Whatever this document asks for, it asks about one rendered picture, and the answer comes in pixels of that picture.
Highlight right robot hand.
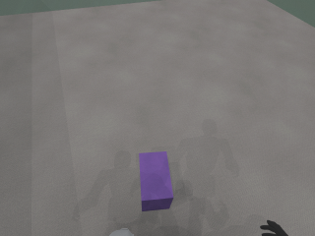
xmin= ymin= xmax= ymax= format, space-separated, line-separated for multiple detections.
xmin=260 ymin=220 xmax=288 ymax=236

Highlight carton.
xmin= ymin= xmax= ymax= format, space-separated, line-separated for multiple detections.
xmin=139 ymin=151 xmax=174 ymax=211

